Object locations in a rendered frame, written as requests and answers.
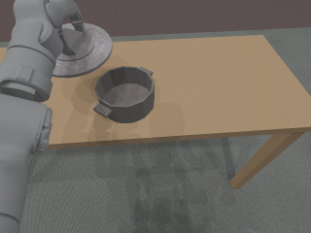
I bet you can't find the left robot forearm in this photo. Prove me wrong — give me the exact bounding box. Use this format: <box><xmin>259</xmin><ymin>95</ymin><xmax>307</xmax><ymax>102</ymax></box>
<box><xmin>0</xmin><ymin>0</ymin><xmax>63</xmax><ymax>103</ymax></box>

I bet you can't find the robot left hand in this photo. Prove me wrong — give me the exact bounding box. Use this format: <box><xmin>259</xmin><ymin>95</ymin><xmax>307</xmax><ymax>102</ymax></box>
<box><xmin>52</xmin><ymin>0</ymin><xmax>86</xmax><ymax>56</ymax></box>

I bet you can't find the robot left upper arm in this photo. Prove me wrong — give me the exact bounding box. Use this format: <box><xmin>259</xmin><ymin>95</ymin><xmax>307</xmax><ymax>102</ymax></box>
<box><xmin>0</xmin><ymin>93</ymin><xmax>52</xmax><ymax>233</ymax></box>

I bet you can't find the pot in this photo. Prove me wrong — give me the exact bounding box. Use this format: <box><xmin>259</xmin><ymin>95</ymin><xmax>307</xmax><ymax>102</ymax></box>
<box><xmin>93</xmin><ymin>66</ymin><xmax>155</xmax><ymax>123</ymax></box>

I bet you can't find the knob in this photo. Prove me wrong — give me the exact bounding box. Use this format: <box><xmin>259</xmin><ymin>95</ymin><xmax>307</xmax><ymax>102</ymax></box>
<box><xmin>63</xmin><ymin>27</ymin><xmax>85</xmax><ymax>50</ymax></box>

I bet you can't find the lid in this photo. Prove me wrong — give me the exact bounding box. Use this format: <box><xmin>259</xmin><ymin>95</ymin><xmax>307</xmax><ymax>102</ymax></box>
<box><xmin>52</xmin><ymin>23</ymin><xmax>113</xmax><ymax>79</ymax></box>

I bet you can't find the table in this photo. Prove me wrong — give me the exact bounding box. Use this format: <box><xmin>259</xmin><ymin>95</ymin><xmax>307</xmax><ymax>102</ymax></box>
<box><xmin>0</xmin><ymin>35</ymin><xmax>311</xmax><ymax>189</ymax></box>

